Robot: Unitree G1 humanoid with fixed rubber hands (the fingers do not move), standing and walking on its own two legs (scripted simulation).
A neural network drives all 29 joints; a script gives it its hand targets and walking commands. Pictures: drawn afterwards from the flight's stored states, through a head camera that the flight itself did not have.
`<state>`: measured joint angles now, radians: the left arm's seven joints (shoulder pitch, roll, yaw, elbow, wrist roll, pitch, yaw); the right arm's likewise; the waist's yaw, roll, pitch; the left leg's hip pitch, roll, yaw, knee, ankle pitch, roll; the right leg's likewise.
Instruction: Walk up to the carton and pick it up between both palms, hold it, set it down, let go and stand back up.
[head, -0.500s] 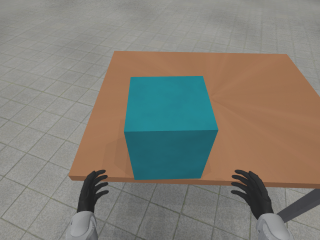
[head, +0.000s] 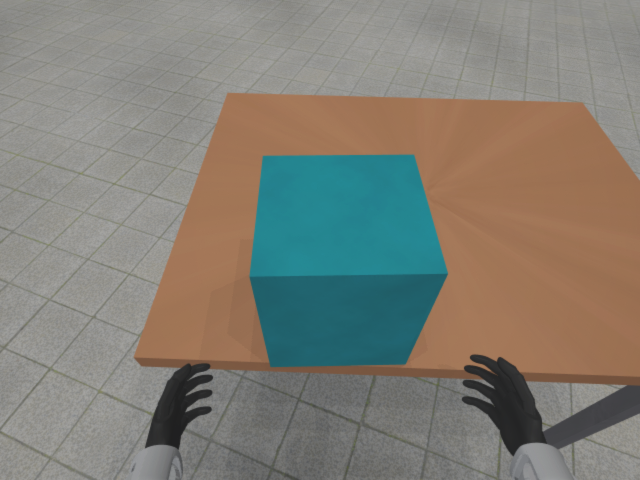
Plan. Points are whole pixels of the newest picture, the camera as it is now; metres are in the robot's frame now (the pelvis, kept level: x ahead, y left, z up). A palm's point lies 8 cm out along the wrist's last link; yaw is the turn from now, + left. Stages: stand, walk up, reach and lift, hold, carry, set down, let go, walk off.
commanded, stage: set down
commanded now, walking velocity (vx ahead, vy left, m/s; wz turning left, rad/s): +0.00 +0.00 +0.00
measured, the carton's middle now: (338, 266) +0.39 +0.00 +0.01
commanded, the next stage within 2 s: let go in 0.80 s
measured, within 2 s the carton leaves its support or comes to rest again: neither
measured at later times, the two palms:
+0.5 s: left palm (164, 442) +0.17 +0.23 -0.06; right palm (511, 443) +0.17 -0.21 -0.06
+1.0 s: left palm (158, 450) +0.17 +0.24 -0.08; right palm (507, 449) +0.17 -0.21 -0.08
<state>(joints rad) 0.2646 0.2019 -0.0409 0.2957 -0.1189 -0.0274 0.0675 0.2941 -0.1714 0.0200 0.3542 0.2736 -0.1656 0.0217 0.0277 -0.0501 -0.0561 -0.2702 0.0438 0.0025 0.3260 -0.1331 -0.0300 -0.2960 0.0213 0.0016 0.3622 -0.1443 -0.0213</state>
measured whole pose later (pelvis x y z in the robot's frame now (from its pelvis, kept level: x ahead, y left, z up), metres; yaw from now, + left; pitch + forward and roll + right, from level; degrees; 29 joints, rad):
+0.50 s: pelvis +0.01 +0.00 +0.00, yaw +0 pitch +5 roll +0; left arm 0.26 0.22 -0.03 0.31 -0.09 0.07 0.02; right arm 0.28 -0.15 0.01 0.47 0.19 -0.16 0.01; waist 0.03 -0.05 -0.02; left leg -0.27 0.04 0.00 0.34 -0.15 -0.03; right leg -0.29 0.02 0.00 0.36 -0.16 -0.02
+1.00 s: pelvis +0.02 +0.01 +0.00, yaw +0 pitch +5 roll +0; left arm 0.26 0.23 0.00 0.38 -0.02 0.10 -0.01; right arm 0.22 -0.16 0.01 0.67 0.16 -0.23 0.00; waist 0.02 -0.05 -0.01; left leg -0.27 0.04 0.00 0.36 -0.18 -0.03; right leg -0.28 0.02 0.00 0.36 -0.17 -0.02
